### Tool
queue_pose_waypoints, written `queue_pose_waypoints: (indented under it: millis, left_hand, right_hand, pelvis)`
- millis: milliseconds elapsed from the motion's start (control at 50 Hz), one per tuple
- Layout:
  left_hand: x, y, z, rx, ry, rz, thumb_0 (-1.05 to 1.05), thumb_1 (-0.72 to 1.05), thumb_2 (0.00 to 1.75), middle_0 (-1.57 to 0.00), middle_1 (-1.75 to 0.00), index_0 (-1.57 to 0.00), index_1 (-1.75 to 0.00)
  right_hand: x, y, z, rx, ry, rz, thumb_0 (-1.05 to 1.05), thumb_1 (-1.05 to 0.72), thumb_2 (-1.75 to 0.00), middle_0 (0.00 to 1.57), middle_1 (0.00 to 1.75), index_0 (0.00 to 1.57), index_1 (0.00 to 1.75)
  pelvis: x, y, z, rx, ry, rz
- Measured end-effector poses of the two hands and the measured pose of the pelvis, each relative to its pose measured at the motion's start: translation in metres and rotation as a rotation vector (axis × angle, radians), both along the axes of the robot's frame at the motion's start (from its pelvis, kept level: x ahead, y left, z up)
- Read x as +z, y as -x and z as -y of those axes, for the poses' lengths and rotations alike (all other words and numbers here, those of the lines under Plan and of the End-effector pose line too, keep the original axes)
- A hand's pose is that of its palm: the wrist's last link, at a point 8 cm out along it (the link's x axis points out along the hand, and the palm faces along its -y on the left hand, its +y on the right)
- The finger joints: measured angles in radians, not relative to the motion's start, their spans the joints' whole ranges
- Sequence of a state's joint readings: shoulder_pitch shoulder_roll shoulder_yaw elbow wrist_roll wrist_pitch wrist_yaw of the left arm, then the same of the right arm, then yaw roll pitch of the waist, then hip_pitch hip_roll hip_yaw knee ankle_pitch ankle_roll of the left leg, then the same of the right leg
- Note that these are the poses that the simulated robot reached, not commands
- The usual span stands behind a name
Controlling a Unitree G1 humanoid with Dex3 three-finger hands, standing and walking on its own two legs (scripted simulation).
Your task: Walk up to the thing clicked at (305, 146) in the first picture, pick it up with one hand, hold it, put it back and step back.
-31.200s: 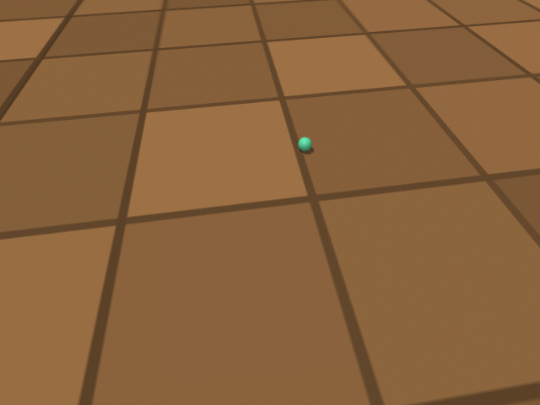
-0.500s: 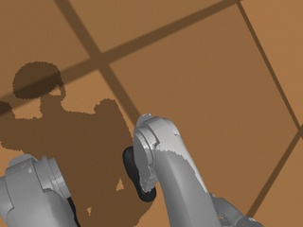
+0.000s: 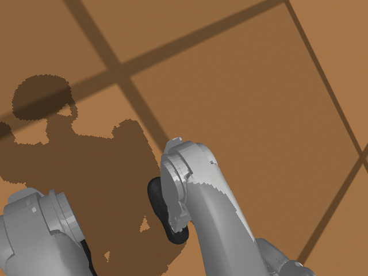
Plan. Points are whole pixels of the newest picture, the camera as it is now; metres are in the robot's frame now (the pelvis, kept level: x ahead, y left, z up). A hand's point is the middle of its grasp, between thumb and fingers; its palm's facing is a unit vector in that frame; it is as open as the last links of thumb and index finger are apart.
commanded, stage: settle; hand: left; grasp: from above
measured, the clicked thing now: out of the picture +0.46 +0.33 -0.27
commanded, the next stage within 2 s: lift in 1.00 s
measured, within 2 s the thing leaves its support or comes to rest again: leaves its support in 0.36 s
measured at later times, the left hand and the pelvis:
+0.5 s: hand out of the picture +0.45 +0.34 -0.20, palm faces -0.36 -0.13 -0.92, open 10.2 cm; pelvis +0.01 +0.00 +0.00, yaw +1 degrees
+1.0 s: hand out of the picture +0.44 +0.33 -0.12, palm faces -0.42 -0.11 -0.90, open 10.1 cm; pelvis +0.00 -0.01 +0.03, yaw +6 degrees
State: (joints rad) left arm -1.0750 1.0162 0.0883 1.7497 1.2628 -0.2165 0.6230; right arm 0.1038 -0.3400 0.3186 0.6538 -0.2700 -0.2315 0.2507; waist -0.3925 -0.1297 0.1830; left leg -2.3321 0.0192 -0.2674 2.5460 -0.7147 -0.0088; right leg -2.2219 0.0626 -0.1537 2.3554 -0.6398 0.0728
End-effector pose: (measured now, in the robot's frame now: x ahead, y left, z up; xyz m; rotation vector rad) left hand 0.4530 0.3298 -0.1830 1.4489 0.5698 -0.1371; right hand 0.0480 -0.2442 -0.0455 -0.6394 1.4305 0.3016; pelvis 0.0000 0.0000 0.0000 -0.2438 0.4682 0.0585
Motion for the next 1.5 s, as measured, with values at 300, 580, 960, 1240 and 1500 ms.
queue_pose_waypoints:
  millis: [300,580,960,1240,1500]
  left_hand:
    - [0.003,0.000,-0.001,0.017,0.017,-0.003,0.01,-0.04,0.57,-0.57,-0.79,-0.62,-0.73]
    - [0.058,0.002,-0.014,0.018,-0.042,0.057,0.01,-0.05,0.52,-0.63,-0.74,-0.68,-0.68]
    - [0.113,0.008,-0.005,-0.022,-0.013,-0.001,0.00,-0.07,0.50,-0.67,-0.71,-0.72,-0.65]
    - [0.149,0.012,-0.011,-0.007,-0.030,-0.008,0.00,-0.06,0.51,-0.67,-0.70,-0.71,-0.65]
    - [0.205,0.044,-0.015,-0.009,-0.012,-0.025,0.00,-0.06,0.54,-0.64,-0.73,-0.68,-0.68]
  right_hand:
    - [0.007,0.005,0.005,-0.031,0.026,-0.021,0.00,-0.92,-0.90,0.20,0.30,0.20,0.30]
    - [-0.008,-0.025,0.019,-0.100,-0.008,0.062,0.00,-0.91,-0.90,0.20,0.30,0.20,0.30]
    - [-0.015,-0.037,0.029,-0.179,0.000,0.089,0.00,-0.92,-0.91,0.20,0.30,0.20,0.30]
    - [0.000,-0.024,0.027,-0.261,0.030,0.079,0.00,-0.92,-0.91,0.20,0.30,0.20,0.30]
    - [0.028,-0.043,0.020,-0.295,0.008,0.144,0.01,-0.92,-0.91,0.20,0.30,0.20,0.30]
  pelvis:
    - [0.002,-0.003,0.001,0.003,0.003,-0.021]
    - [0.007,-0.007,0.003,0.023,-0.027,-0.077]
    - [0.025,0.000,0.011,0.058,-0.077,-0.097]
    - [0.045,0.002,0.009,0.070,-0.084,-0.124]
    - [0.082,0.005,0.006,0.088,-0.096,-0.133]
